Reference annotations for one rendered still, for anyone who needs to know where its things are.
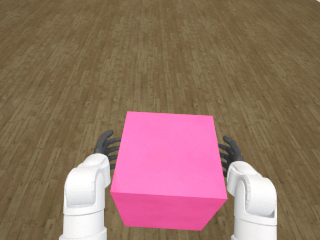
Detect left robot forearm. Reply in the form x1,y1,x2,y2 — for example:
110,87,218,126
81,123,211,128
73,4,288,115
59,153,111,240

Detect carton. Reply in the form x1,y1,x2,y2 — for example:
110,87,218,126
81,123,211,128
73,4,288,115
110,111,228,231

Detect right robot forearm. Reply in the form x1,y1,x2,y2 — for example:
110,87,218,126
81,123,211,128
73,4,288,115
226,161,277,240

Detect right robot hand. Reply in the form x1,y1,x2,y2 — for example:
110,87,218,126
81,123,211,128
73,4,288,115
217,136,244,178

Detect left robot hand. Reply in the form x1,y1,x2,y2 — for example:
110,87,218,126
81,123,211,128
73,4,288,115
93,130,122,170

